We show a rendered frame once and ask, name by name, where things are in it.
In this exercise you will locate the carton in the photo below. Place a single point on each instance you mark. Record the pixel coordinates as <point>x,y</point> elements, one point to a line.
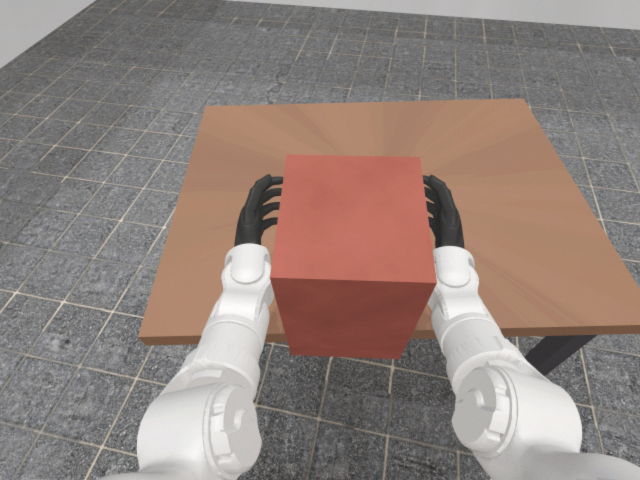
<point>353,266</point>

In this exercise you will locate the robot right forearm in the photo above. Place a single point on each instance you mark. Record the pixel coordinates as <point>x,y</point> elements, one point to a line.
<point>466,332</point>

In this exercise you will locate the left robot hand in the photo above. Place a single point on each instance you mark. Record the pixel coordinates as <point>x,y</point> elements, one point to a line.
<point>251,225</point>

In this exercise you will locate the robot left forearm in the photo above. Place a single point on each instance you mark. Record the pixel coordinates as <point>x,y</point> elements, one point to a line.
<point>233,338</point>

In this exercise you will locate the right robot upper arm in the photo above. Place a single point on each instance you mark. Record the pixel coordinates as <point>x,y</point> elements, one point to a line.
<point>523,428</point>

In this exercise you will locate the left robot upper arm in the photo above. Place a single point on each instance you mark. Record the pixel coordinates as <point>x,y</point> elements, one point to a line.
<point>208,432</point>

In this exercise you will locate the right robot hand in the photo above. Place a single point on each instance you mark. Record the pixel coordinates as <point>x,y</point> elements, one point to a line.
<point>446,224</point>

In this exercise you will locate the table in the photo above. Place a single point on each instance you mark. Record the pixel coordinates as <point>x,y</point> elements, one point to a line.
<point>545,265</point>

